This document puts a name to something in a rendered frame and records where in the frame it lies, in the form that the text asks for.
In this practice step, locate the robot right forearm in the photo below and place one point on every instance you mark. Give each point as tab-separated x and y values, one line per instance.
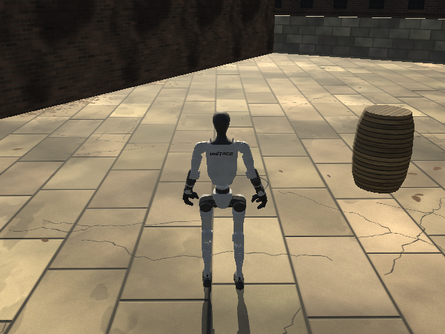
256	182

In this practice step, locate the left robot thigh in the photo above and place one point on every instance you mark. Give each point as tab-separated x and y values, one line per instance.
206	211

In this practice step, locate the robot left upper arm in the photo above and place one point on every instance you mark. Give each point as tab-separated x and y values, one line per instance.
199	148

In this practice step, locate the robot left forearm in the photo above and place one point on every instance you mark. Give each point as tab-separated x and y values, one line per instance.
189	184

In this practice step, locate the humanoid robot torso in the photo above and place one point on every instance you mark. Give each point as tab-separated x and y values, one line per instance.
222	168

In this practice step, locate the left robot hand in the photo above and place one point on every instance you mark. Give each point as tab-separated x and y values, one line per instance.
192	195

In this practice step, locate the robot right upper arm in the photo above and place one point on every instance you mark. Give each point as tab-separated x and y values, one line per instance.
244	148

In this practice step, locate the right robot hand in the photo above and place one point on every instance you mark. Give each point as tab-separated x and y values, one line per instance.
259	199

